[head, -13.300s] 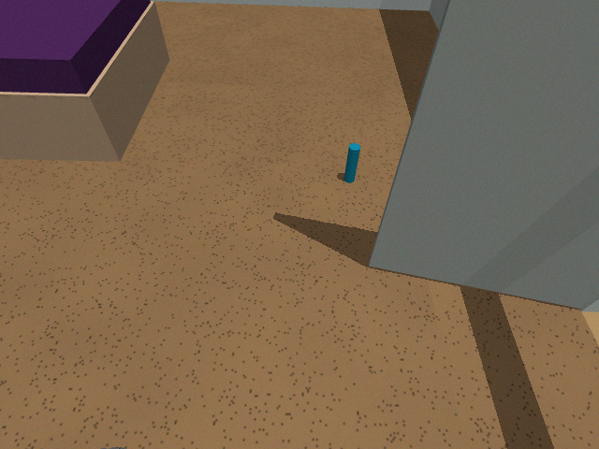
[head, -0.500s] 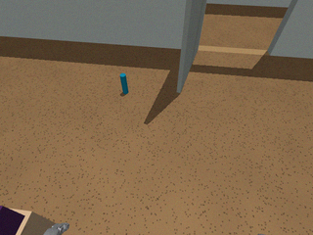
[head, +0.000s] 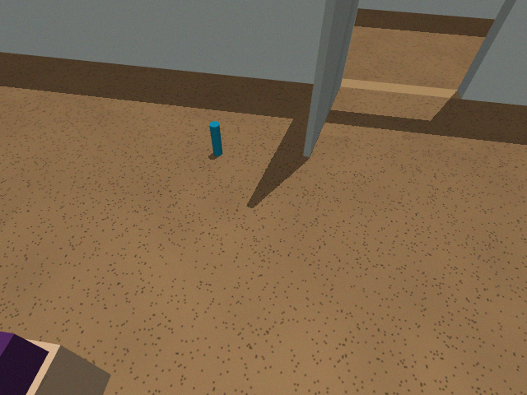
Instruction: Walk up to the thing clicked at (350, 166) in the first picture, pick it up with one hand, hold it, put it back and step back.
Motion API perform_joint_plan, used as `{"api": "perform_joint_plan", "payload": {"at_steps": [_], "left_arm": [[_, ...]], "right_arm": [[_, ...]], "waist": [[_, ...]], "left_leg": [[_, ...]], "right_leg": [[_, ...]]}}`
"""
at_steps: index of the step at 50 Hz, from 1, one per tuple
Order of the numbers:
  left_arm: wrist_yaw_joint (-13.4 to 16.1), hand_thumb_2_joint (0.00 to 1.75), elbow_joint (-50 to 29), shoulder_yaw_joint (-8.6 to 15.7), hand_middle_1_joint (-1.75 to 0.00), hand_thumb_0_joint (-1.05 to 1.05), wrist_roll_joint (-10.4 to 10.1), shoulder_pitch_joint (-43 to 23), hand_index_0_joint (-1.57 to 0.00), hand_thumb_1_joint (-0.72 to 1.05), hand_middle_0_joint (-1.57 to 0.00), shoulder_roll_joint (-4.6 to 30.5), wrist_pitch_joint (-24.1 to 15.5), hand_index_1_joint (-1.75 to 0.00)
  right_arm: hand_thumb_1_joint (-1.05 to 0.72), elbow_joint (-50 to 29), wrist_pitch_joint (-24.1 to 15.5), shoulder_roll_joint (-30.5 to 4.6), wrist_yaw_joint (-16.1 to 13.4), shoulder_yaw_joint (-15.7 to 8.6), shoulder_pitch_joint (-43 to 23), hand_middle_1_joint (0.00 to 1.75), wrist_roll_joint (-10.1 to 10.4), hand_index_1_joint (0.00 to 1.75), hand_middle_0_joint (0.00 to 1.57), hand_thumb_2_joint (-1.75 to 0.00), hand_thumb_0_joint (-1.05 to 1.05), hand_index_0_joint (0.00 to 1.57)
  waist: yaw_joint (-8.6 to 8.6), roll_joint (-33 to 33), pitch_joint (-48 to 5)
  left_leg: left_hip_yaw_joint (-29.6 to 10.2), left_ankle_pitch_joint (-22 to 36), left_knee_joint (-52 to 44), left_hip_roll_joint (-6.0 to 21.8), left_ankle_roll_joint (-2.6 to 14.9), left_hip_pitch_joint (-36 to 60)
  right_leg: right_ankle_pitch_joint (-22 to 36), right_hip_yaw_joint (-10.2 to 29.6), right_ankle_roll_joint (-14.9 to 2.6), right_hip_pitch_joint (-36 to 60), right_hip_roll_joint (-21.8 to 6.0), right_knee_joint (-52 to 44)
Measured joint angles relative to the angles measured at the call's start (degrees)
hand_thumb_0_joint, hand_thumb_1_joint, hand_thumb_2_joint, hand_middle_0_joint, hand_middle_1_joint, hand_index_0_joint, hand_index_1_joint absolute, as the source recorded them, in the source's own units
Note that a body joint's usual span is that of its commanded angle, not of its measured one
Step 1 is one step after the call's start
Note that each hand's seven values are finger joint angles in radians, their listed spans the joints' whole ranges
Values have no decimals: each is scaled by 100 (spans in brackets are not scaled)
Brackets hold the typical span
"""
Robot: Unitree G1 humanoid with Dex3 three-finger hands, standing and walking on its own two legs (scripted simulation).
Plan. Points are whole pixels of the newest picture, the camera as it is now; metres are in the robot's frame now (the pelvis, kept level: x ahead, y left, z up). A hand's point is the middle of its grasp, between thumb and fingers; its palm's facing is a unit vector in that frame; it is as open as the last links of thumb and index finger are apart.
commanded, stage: stand
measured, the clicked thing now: (216, 139) +1.43 +0.32 -0.68
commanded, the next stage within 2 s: none
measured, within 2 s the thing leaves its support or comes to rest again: neither
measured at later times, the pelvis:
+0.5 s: pelvis +0.00 +0.01 +0.00, yaw +1 degrees
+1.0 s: pelvis +0.01 +0.01 +0.00, yaw +1 degrees
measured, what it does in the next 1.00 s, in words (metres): stands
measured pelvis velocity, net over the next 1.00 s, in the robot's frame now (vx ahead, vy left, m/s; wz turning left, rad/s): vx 0.01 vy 0.01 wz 0.02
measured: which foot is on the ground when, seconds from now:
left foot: down 0.00-1.00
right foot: down 0.00-1.00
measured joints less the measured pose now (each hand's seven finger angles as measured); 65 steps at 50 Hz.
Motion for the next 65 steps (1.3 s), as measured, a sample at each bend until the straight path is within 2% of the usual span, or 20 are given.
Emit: {"api": "perform_joint_plan", "payload": {"at_steps": [24, 65], "left_arm": [[0, 90, -85, -39, -30, 1, 14, 222, -20, 91, -20, 30, -9, -30], [32, 90, -209, -87, -30, 1, 19, 178, -20, 91, -20, 74, 2, -30]], "right_arm": [[-90, 6, 30, 6, 31, -16, 172, 30, 13, 30, 21, -89, 0, 20], [-90, -84, 19, 13, -2, 29, 111, 30, 29, 30, 21, -89, 0, 20]], "waist": [[-10, -9, -33], [10, -52, -44]], "left_leg": [[-62, 1, 44, -76, 55, -66], [-89, -127, 19, -156, 108, 56]], "right_leg": [[-12, -62, 47, -16, -75, 7], [-124, -99, 100, 158, -161, -88]]}}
